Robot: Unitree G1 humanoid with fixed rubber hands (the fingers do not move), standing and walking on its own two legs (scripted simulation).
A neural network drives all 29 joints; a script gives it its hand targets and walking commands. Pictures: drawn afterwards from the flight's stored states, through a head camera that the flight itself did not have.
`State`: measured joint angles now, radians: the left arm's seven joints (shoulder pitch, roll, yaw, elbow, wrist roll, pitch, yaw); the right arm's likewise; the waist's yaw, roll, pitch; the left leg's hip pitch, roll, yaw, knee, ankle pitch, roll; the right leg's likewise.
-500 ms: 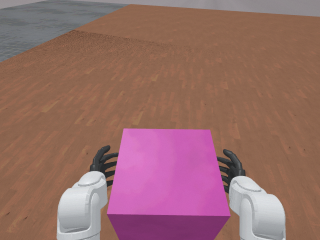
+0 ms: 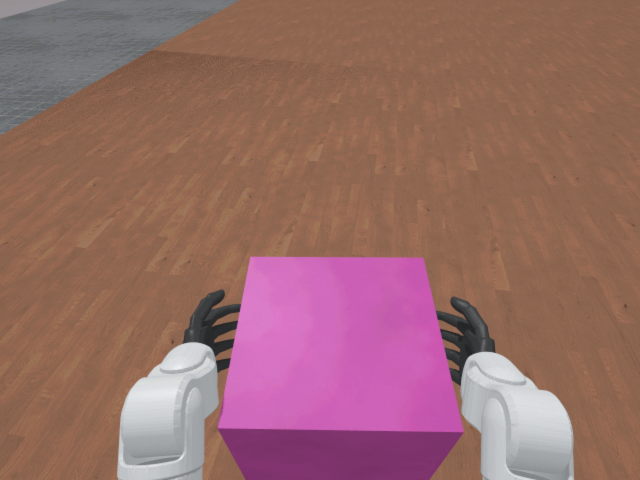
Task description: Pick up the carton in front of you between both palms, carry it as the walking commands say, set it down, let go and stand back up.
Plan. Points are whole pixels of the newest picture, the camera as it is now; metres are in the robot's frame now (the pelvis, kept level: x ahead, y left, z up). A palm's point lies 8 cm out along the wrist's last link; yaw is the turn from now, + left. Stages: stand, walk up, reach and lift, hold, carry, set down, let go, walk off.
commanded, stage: carry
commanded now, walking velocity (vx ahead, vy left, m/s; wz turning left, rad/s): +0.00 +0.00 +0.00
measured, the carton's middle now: (335, 382) +0.26 +0.00 +0.02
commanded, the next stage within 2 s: hold in 1.58 s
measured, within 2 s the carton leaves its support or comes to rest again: neither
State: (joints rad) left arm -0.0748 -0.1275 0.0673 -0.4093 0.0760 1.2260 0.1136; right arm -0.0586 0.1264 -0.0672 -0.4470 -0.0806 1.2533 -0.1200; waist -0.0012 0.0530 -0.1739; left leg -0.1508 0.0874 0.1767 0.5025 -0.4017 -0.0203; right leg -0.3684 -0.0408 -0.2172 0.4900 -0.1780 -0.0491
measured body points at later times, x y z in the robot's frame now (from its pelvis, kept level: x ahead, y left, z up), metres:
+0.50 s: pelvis +0.01 +0.00 -0.01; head -0.02 +0.00 +0.44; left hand +0.28 +0.16 +0.05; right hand +0.28 -0.14 +0.05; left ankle -0.09 +0.11 -0.73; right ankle +0.05 -0.09 -0.73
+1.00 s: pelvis -0.03 +0.01 +0.00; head -0.04 +0.01 +0.45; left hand +0.27 +0.17 +0.03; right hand +0.27 -0.13 +0.02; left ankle -0.09 +0.11 -0.73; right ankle +0.05 -0.09 -0.73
